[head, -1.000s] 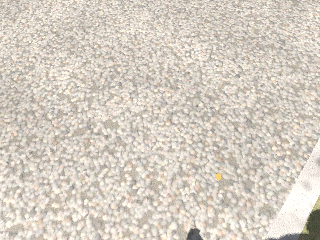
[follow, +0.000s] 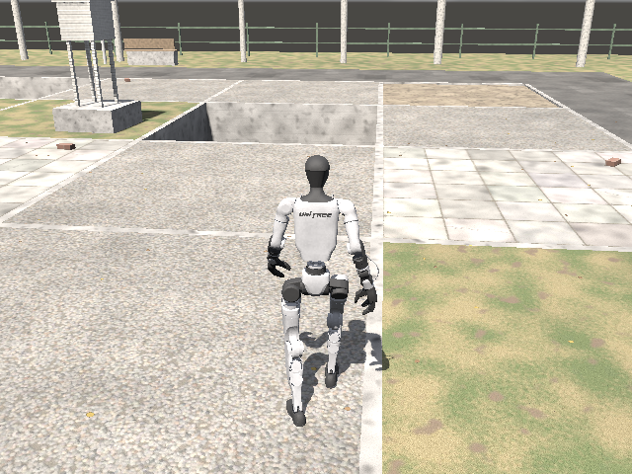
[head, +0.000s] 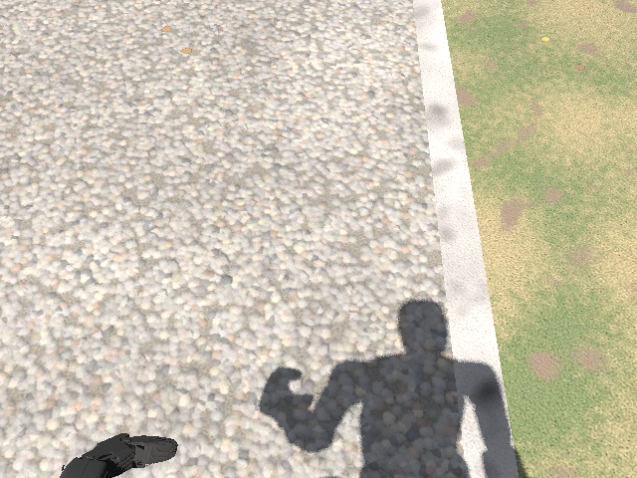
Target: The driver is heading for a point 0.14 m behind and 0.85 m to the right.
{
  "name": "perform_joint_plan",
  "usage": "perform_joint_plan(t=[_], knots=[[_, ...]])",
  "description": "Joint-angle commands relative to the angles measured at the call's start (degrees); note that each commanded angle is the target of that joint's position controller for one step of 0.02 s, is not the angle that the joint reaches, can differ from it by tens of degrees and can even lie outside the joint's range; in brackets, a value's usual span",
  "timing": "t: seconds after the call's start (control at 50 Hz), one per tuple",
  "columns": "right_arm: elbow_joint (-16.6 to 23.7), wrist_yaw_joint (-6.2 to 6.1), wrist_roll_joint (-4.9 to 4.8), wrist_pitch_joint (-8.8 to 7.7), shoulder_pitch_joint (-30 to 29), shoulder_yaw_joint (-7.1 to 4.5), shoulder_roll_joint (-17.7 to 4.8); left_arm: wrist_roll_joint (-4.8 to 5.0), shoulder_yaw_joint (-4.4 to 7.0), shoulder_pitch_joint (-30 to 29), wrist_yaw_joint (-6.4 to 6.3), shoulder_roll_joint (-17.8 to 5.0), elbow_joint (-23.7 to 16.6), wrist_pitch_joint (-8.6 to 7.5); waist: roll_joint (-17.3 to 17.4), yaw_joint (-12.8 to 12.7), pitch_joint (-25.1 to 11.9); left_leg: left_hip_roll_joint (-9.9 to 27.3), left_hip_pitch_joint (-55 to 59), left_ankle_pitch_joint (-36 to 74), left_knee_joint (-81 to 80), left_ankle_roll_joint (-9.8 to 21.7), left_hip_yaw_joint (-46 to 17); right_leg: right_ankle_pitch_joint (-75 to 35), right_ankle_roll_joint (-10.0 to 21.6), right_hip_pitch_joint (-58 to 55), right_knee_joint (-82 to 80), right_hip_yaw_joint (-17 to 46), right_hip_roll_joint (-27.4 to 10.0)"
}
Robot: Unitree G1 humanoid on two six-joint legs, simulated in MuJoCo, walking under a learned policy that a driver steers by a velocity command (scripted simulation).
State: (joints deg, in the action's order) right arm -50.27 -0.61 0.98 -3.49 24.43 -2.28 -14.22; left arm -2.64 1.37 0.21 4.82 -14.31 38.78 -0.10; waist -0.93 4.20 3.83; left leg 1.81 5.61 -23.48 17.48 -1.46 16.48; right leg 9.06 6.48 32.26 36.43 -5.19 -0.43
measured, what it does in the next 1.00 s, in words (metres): walks ahead, turning right: right foot, then left foot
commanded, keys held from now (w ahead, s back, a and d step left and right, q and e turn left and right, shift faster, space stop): w+e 0.36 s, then w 0.08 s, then no key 0.42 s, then e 0.14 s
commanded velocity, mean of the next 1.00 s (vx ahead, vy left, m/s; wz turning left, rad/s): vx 0.33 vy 0.00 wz -0.37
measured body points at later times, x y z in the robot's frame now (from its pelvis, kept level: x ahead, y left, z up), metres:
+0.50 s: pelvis +0.28 -0.03 +0.01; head +0.31 -0.05 +0.46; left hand +0.32 +0.25 -0.11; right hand +0.43 -0.31 -0.08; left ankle +0.48 +0.06 -0.69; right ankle +0.14 -0.07 -0.73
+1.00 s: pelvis +0.41 -0.04 +0.01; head +0.42 -0.05 +0.46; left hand +0.58 +0.16 -0.13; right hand +0.38 -0.31 -0.13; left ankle +0.49 +0.03 -0.73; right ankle +0.38 -0.14 -0.73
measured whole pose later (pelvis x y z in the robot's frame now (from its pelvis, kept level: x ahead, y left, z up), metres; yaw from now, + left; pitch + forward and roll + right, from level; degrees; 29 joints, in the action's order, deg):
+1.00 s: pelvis +0.41 -0.04 +0.01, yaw -21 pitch -1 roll +1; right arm -49.9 -0.8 0.9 0.7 14.6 -1.1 -13.9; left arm -1.6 0.6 11.8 -0.3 -13.3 51.8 1.5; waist -0.5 0.6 2.0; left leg -1.1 -17.0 -10.9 28.6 3.2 6.2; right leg 15.8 2.2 15.0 31.5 2.2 0.9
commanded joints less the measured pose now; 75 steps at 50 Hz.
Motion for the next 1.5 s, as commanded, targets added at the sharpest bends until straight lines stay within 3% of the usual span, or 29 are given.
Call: perform_joint_plan(t=[0.02, 0.04, 0.06, 0.08, 0.1, 0.14, 0.18, 0.22, 0.36, 0.48, 0.56, 0.58, 0.6, 0.62, 0.66, 0.7, 0.8, 0.92, 0.98, 1.0, 1.02, 1.04, 1.06, 1.18, 1.24, 1.28, 1.3, 1.34, 1.5], knots=[[2.2, -0.76, -0.17, 0.80, 0.1, -2.56, -12.2, -0.40, 2.50, 9.9, -1.20, -6.3, -0.4, -1.11, 6.4, -7.7, -7.6, 14.0, -3.0, 64.7, 19.2, 6.6, -1.9, 5.5, 4.3, -17.1, -4.4, -2.8, 6.6], [3.2, -0.66, 0.01, 0.98, -0.8, -2.39, -12.1, -0.86, 3.90, 19.9, -2.17, -8.9, 2.9, -1.37, 3.0, -12.3, -13.0, 12.8, -11.9, 53.8, 34.1, 5.0, -1.2, 6.1, 6.5, -31.3, -7.7, 1.9, 5.0], [7.0, 0.39, -0.29, 0.74, 1.8, -0.92, -5.4, -0.73, 5.54, 21.4, -3.17, -15.2, 2.7, -1.06, -9.6, -9.3, -19.5, 6.4, -34.6, 7.9, 53.7, 1.9, -1.9, 13.2, 12.4, -49.9, -9.3, 28.3, -12.9], [10.1, 0.75, 0.08, 0.54, -3.3, -1.63, -8.6, 1.26, 6.09, 22.9, -3.68, -17.3, 0.9, -0.47, -8.8, -10.9, -23.6, -2.1, -46.0, -9.4, 65.3, 0.2, -12.0, 8.3, 17.6, -53.6, -18.1, 51.3, -20.1], [11.5, 0.93, 0.08, 0.19, -9.9, -1.80, -9.5, 1.73, 5.81, 22.3, -4.33, -15.6, 2.6, -0.18, -2.4, -11.3, -15.2, 1.6, -51.6, -2.5, 64.0, 0.9, -17.1, 0.9, 15.4, -49.5, -19.0, 40.5, -17.4], [10.1, 0.88, -0.01, -0.44, -8.5, -1.15, -7.9, 2.17, 4.62, 17.1, -4.83, -10.9, 3.4, -0.96, 1.4, -5.6, -5.4, 5.4, -45.1, 3.6, 53.2, 1.0, -17.1, -13.5, 11.1, -33.9, -20.1, 28.0, -12.1], [9.1, 1.08, 1.70, 1.52, -5.2, -1.09, -7.5, 2.61, 3.73, 14.0, -4.87, -8.7, 3.0, -1.94, 0.1, -2.0, -5.2, 6.2, -38.0, 3.7, 48.8, -0.3, -17.5, -19.2, 9.7, -26.2, -21.3, 22.5, -7.8], [9.3, 1.61, 1.90, 2.77, -5.8, -1.02, -6.6, 2.80, 3.83, 15.3, -4.49, -9.0, 3.6, -2.85, -0.1, -1.7, -5.5, 5.8, -37.3, 5.1, 46.0, -1.3, -16.6, -19.6, 10.0, -23.6, -22.6, 21.3, -6.1], [13.9, 1.71, 1.48, 2.95, -21.1, -0.83, -6.1, 2.49, 4.26, 24.1, -4.41, -10.1, 6.3, -3.25, -1.7, -7.1, -1.2, 4.1, -46.5, 19.1, 30.3, -2.1, -17.1, -12.5, 8.2, -27.6, -24.9, 24.6, -5.1], [16.0, 2.32, 0.94, 1.37, -27.4, 0.03, -5.0, 1.88, 3.53, 28.6, -5.63, -9.2, 9.1, -3.45, -2.3, -9.3, 0.0, 0.3, -41.7, 22.4, 17.8, 1.2, -15.1, -30.9, 5.4, -33.6, -19.5, 22.4, -6.0], [10.3, 0.68, 1.40, -0.62, -10.2, -1.18, -8.0, 2.46, 3.51, 24.5, -6.08, -10.9, 9.8, -3.95, -2.4, -0.8, -6.5, -3.3, -17.2, 26.8, 7.3, 5.5, -14.4, -46.9, -0.2, -31.6, -1.8, 19.8, -2.4], [8.9, -0.01, 1.90, -1.53, -3.0, -1.72, -10.7, 2.87, 3.00, 24.3, -5.88, -9.0, 8.6, -4.49, 0.4, 1.7, -12.3, 5.1, -3.2, 40.6, 9.4, 7.3, -20.9, -31.2, -1.4, -23.7, 10.0, 18.9, 0.7], [9.0, 0.06, 2.18, -1.19, 0.1, -3.01, -16.1, 5.43, 2.08, 34.8, -6.24, -3.1, 9.1, -4.07, 15.5, -1.5, -23.1, 25.1, 14.1, 71.9, 14.4, 18.4, -41.5, 17.1, -4.5, -9.6, 32.7, 13.1, 10.3], [8.9, 0.71, -0.43, -0.22, 0.1, -2.83, -13.1, 3.17, 2.88, 34.7, -6.86, -8.5, 10.4, -3.54, 10.2, -1.7, -26.3, 25.2, 10.4, 74.6, 10.9, 20.7, -48.2, 23.7, -4.4, -7.0, 39.2, 14.5, 10.7], [9.4, 0.87, -0.79, -0.28, -9.3, -0.64, -5.6, 1.74, 2.73, 26.4, -6.41, -7.7, 10.3, -2.79, 3.2, -3.6, -12.8, 18.6, -3.2, 64.0, 6.2, 17.1, -34.9, 17.6, -5.4, -5.0, 36.4, 15.0, 6.2], [7.9, 0.45, -0.88, -0.33, -11.1, 0.39, -3.5, 1.10, 2.44, 24.2, -5.39, -6.0, 10.3, -1.08, 5.6, -5.1, -7.8, 13.6, -12.4, 58.3, 1.8, 13.9, -27.2, 15.1, -6.1, -8.5, 30.0, 13.7, 3.8], [5.1, 0.69, 0.32, -0.63, -12.4, 0.71, -5.2, 1.27, 1.03, 23.6, -5.04, -2.7, 12.0, 1.11, 7.8, -7.4, -8.9, 10.2, -20.0, 54.7, -0.1, 13.6, -20.0, 12.1, -7.1, -16.8, 14.7, 9.5, 3.3], [3.6, 0.21, 0.08, 2.80, -11.1, -0.80, -9.2, 1.28, 0.52, 15.0, -5.12, -4.7, 11.6, 2.10, 9.1, -4.4, -5.8, 10.7, -23.7, 13.1, -2.3, 12.7, -23.3, 9.6, -5.8, -19.7, 1.5, 5.1, 2.0], [3.3, -0.86, -0.17, 4.27, -10.4, -1.34, -9.6, 0.89, 0.49, 13.8, -5.34, -4.8, 11.1, 1.02, 5.9, -5.0, -2.7, 11.1, -26.8, 6.7, 0.8, 9.9, -23.6, 6.7, -3.2, -22.3, -7.7, 6.7, 1.3], [3.4, -1.06, -0.04, 4.47, -9.7, -1.37, -8.8, 0.63, 0.68, 14.1, -5.62, -6.2, 10.7, 0.48, 1.9, -5.0, -2.3, 9.8, -27.0, 7.8, 5.1, 7.8, -22.0, 4.7, -1.7, -22.1, -13.3, 12.5, -1.9], [4.8, -0.91, -0.57, 4.50, -8.1, -0.50, -5.0, 0.94, 1.74, 12.3, -6.14, -10.7, 10.2, 0.27, -9.2, -1.8, -2.5, 2.3, -29.9, 3.1, 11.9, 4.4, -15.5, -0.1, 1.9, -21.0, -18.5, 25.6, -10.2], [4.5, -1.29, -0.75, 4.99, -10.3, -0.22, -4.1, 1.82, 1.88, 13.9, -6.00, -9.7, 10.9, 0.18, -11.3, -4.6, -1.7, -3.2, -27.1, -0.3, 18.3, 2.7, -12.1, -3.5, 6.3, -16.1, -22.2, 30.8, -15.6], [4.5, -1.42, -0.78, 5.49, -11.0, -0.55, -4.7, 1.17, 1.43, 13.9, -6.15, -8.0, 11.0, -0.12, -9.9, -5.0, -1.3, -2.9, -27.1, -4.2, 24.6, 2.7, -14.8, -7.6, 8.1, -16.0, -22.7, 30.7, -16.3], [2.2, -1.43, -0.72, 5.39, -9.3, -0.25, -3.8, 1.69, 0.69, 10.2, -7.07, -5.8, 13.0, -0.02, -6.5, -3.3, -7.0, -2.3, -22.2, -1.0, 19.2, 1.8, -15.6, -29.1, 4.5, -25.5, -16.0, 18.6, -9.2], [0.5, -1.92, -0.74, 5.06, -7.6, 0.07, -3.3, 2.31, 0.91, 9.4, -7.09, -6.5, 14.3, 0.53, -5.0, -2.3, -7.2, -1.2, -12.6, 13.8, 1.6, 1.9, -15.7, -18.9, 0.7, -23.2, -14.4, 18.4, -7.3], [1.0, -1.76, 0.22, 4.24, -10.9, -0.67, -8.8, 2.94, 0.49, 13.2, -6.67, -4.0, 15.3, 0.61, 3.8, -6.6, -5.4, 7.5, -11.3, 20.7, 0.5, 4.3, -24.9, -3.1, -3.1, -18.2, -14.9, 14.9, -1.1], [0.7, -1.07, -0.01, 4.08, -12.1, -0.54, -8.3, 2.51, 0.59, 12.0, -6.57, -4.4, 16.4, 1.04, 6.1, -5.7, -3.6, 8.5, -17.9, 17.9, -0.3, 5.7, -25.8, 0.1, -3.8, -22.8, -15.8, 13.4, 0.3], [0.1, -0.68, -0.02, 3.63, -12.5, 0.25, -5.8, 2.08, 0.90, 10.5, -6.48, -5.3, 17.6, 1.20, 5.6, -5.0, -1.4, 6.4, -20.9, 12.3, -2.0, 4.8, -24.6, -3.1, -4.0, -25.6, -15.5, 13.7, -0.6], [-3.4, -1.10, -0.27, 3.40, -9.9, 0.61, -5.1, 2.22, 0.46, 10.9, -6.62, -4.1, 22.4, 0.54, 2.7, -3.9, -1.4, 4.6, -17.1, 9.7, -2.1, 4.5, -22.9, -4.2, -4.8, -23.7, -17.8, 14.3, -1.9]])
